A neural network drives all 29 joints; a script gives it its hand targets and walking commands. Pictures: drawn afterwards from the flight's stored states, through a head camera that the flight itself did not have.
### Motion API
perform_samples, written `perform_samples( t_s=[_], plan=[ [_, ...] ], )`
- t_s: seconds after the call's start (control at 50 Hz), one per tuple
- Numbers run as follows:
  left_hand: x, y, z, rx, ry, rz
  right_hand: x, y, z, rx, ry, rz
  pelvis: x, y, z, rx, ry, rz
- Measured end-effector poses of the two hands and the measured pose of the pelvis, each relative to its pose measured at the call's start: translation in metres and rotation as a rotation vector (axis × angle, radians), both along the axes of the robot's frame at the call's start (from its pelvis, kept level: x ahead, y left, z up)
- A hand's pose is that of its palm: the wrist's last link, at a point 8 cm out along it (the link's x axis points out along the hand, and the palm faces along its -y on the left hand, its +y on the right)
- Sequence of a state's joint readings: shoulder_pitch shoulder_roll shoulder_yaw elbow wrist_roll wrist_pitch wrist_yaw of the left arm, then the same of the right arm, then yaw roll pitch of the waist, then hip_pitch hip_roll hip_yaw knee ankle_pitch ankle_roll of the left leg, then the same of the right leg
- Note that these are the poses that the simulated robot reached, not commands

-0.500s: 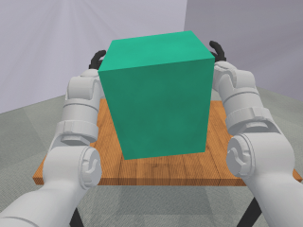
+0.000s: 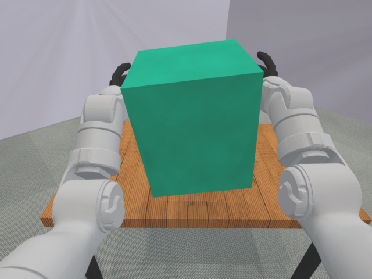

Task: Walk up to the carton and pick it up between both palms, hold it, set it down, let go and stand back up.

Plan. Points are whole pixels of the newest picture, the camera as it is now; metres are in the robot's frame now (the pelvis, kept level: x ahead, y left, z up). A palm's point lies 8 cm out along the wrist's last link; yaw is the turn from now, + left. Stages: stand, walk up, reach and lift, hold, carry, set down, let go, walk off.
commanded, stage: hold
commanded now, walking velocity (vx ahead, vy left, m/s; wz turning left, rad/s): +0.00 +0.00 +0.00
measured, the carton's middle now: (194, 118) +0.37 +0.01 +0.24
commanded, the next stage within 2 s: set down in 0.74 s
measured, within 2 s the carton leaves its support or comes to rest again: neither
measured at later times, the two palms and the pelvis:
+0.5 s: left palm (118, 96) +0.37 +0.16 +0.29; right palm (265, 88) +0.38 -0.13 +0.31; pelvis +0.00 +0.00 +0.00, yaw +0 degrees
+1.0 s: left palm (116, 88) +0.37 +0.17 +0.30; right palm (266, 78) +0.38 -0.13 +0.33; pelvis +0.00 +0.00 +0.00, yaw +0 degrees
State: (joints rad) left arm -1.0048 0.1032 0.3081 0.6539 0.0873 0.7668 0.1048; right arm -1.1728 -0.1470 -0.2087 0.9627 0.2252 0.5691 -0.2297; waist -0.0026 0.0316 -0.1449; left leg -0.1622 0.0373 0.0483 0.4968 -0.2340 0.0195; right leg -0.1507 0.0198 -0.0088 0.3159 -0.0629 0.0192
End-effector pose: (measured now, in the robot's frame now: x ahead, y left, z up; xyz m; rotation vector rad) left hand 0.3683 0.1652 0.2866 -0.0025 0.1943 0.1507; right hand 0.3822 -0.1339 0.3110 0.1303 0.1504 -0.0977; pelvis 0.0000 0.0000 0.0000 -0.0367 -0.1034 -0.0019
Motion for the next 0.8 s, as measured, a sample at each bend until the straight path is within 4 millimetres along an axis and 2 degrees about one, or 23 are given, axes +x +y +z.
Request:
perform_samples(
  t_s=[0.8],
  plan=[
    [-0.0007, -0.0004, 0.0011, 0.001, -0.003, 0.002, -0.0005, -0.0004, 0.0006, -0.001, -0.003, 0.000, -0.0005, -0.0005, 0.0000, 0.000, -0.001, 0.001]
  ],
)
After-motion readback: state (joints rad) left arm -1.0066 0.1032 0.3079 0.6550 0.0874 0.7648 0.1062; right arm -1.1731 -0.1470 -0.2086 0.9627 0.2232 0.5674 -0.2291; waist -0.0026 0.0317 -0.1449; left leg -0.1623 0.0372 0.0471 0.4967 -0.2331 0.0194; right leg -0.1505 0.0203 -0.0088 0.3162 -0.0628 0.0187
